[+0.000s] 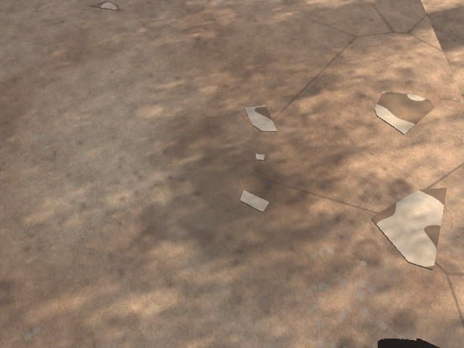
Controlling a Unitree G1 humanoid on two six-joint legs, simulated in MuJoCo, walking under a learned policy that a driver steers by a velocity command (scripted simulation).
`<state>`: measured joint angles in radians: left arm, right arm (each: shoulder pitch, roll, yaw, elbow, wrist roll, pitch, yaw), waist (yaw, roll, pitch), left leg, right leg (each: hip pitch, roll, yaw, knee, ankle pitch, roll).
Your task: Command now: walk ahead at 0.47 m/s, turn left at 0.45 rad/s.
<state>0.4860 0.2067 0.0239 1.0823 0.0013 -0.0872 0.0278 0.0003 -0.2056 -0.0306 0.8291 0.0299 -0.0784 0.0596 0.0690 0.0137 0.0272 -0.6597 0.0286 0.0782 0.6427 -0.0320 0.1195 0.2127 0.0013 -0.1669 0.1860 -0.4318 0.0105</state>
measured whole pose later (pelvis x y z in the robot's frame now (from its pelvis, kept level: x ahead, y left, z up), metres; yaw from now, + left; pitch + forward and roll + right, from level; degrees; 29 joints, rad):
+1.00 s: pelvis +0.57 +0.07 +0.02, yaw +14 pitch +2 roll -2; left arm 0.38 0.25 0.04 0.90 -0.02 -0.07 0.00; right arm 0.06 -0.24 -0.03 0.73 -0.01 -0.09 0.02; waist 0.09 0.04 0.02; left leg -0.53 0.03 -0.04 0.49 0.07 0.03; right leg -0.05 0.06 -0.01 0.33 -0.33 -0.03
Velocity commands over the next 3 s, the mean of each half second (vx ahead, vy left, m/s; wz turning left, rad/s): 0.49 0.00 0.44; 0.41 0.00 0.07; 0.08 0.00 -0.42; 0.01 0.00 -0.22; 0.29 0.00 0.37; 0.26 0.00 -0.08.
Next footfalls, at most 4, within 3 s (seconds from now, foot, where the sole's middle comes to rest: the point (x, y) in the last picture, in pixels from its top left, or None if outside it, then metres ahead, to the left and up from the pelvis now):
0.04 left None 0.22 0.09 -0.75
0.56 right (276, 320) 0.53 -0.05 -0.75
1.02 left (186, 255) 0.72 0.23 -0.75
1.42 right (270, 271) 0.68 -0.03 -0.75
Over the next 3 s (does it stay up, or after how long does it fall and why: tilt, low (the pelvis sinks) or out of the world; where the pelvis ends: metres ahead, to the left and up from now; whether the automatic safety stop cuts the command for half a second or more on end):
stays up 0.97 0.21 0.01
